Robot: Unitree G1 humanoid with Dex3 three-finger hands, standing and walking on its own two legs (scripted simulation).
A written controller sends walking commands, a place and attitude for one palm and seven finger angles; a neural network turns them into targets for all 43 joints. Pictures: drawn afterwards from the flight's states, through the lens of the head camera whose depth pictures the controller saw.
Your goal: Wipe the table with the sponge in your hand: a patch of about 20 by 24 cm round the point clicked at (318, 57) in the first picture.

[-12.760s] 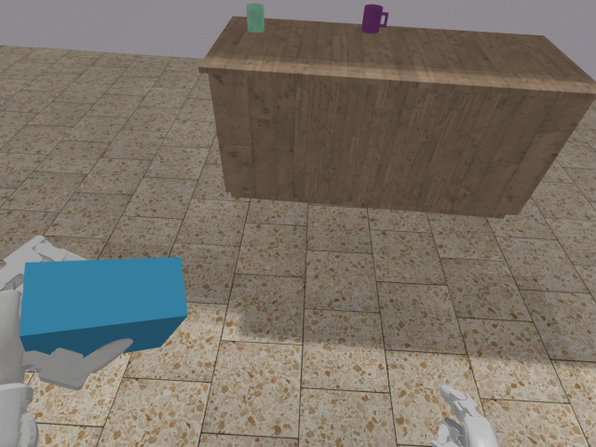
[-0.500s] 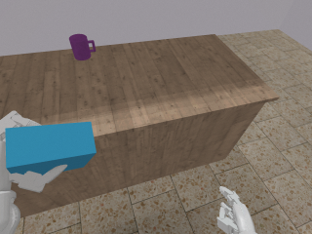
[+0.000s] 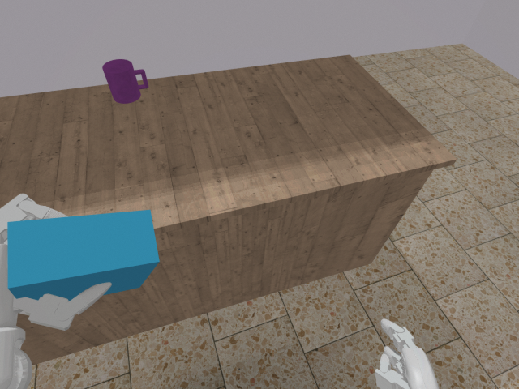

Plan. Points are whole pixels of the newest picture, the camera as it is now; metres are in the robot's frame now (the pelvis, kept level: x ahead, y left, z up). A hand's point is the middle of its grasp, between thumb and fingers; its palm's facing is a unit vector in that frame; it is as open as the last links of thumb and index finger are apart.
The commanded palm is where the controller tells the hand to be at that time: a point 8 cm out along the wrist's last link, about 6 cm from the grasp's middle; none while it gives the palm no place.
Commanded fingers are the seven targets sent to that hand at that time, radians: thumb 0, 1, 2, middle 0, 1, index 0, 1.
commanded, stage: shuffle to correct the standing spot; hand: left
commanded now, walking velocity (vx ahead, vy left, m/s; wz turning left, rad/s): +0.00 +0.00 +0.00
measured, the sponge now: (108, 258) +0.24 +0.21 +0.13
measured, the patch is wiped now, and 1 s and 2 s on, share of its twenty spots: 0.00 0.00 0.00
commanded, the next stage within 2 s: come to a stop and stand still in 1.24 s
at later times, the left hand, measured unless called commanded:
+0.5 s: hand (52, 233) +0.25 +0.27 +0.15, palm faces +0.39 -0.84 -0.38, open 9.9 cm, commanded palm +0.20 +0.30 +0.17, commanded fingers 0.00 0.10 1.30 -1.20 -1.60 -1.20 -1.60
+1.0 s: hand (1, 204) +0.28 +0.34 +0.17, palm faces +0.35 -0.85 -0.41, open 9.9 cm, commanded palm +0.24 +0.38 +0.17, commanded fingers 0.00 0.10 1.30 -1.20 -1.60 -1.20 -1.60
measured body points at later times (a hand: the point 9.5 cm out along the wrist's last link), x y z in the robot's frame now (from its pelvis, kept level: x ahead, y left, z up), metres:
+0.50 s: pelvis +0.03 +0.03 -0.02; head +0.04 +0.03 +0.43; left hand +0.22 +0.31 +0.17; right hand +0.20 -0.21 -0.09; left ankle +0.01 +0.08 -0.74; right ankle +0.03 -0.12 -0.74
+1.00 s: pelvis +0.05 +0.12 -0.01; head +0.08 +0.11 +0.44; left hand +0.25 +0.38 +0.19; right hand +0.21 -0.14 -0.10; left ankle +0.13 +0.30 -0.70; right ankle +0.06 -0.04 -0.74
